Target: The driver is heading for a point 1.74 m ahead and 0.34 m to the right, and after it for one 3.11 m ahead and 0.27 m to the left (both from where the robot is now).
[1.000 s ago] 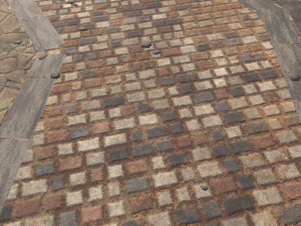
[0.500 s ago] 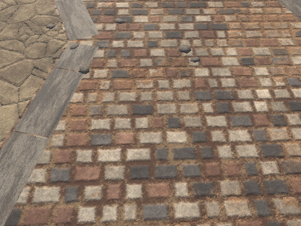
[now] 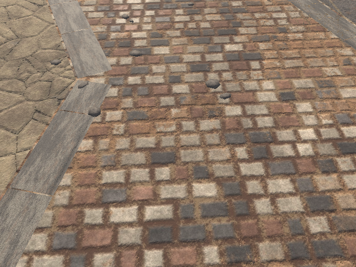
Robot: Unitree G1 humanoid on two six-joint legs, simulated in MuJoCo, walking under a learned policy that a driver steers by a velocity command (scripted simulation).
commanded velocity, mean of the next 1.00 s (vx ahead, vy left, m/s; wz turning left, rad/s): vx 0.00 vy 0.00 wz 0.00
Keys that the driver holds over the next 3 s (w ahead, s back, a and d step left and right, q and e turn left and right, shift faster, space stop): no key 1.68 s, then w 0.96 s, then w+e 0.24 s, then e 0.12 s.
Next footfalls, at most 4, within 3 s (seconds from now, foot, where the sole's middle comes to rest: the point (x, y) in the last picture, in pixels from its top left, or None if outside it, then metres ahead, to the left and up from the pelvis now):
2.40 right None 0.47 -0.11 -0.77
2.94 left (157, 203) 0.78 0.12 -0.77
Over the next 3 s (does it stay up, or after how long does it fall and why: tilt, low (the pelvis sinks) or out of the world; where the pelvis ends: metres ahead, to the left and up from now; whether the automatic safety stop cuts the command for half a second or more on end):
stays up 0.62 0.02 -0.01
